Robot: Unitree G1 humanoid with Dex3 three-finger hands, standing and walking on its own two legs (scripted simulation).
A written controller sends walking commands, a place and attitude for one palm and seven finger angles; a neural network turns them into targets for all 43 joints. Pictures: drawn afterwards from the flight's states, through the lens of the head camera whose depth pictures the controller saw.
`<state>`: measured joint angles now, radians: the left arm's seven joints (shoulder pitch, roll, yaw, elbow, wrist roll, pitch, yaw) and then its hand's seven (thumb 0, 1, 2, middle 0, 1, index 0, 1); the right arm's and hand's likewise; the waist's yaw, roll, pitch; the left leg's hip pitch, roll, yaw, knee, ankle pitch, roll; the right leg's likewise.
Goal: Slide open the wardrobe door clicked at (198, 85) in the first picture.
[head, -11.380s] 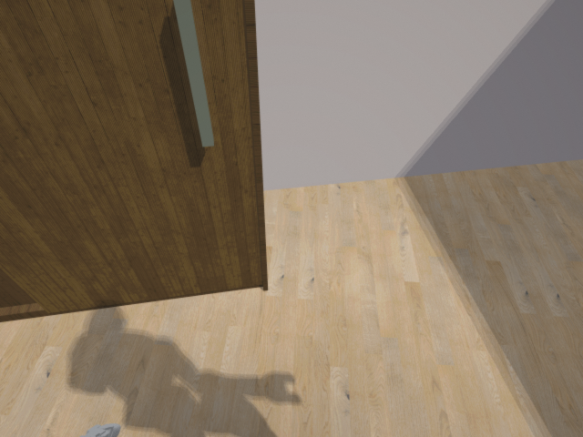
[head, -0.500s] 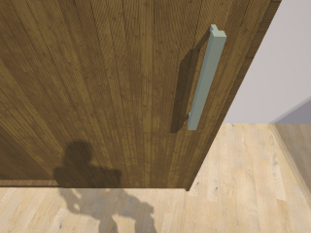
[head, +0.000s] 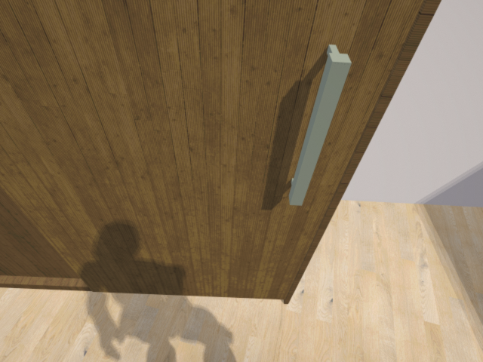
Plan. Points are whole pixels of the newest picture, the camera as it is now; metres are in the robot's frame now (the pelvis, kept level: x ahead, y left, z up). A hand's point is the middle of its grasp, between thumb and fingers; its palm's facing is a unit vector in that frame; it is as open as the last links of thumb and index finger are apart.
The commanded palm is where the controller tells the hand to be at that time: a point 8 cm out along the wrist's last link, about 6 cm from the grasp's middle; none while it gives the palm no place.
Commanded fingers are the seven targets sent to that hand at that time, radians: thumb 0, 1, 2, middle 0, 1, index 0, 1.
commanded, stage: come to a stop and stand still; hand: right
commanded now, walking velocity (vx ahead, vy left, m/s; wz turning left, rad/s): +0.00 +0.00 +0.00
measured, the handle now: (310, 137) +0.46 -0.08 +0.15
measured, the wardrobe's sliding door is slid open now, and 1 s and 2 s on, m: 0.00 0.00 0.00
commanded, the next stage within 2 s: look again from close up in 0.14 s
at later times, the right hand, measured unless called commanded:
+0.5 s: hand out of the picture +0.01 -0.15 -0.17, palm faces +0.01 +0.98 -0.19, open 7.4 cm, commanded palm none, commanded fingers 0.00 -0.90 -0.90 0.20 0.30 0.20 0.30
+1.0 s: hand out of the picture +0.02 -0.14 -0.17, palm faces +0.01 +0.98 -0.20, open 7.4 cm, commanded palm none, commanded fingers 0.00 -0.90 -0.90 0.20 0.30 0.20 0.30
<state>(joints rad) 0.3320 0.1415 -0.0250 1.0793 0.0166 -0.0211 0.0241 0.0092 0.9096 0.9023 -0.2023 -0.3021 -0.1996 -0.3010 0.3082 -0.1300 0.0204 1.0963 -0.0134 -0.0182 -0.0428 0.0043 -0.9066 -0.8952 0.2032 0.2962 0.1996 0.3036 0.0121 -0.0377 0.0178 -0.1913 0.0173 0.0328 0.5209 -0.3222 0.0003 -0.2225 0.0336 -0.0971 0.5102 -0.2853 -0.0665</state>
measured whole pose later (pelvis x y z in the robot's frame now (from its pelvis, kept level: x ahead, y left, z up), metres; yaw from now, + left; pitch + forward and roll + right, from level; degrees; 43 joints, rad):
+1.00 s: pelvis +0.02 +0.03 +0.01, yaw +0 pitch +0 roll -1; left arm 0.25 0.15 -0.02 1.15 0.01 -0.02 0.04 0.01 0.92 0.90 -0.20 -0.30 -0.20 -0.30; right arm 0.28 -0.15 0.01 1.11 -0.01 -0.02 -0.04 0.00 -0.91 -0.90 0.20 0.30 0.20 0.30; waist 0.00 0.01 0.04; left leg -0.12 -0.01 0.04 0.44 -0.31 0.04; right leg -0.15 0.01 -0.09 0.41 -0.26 -0.02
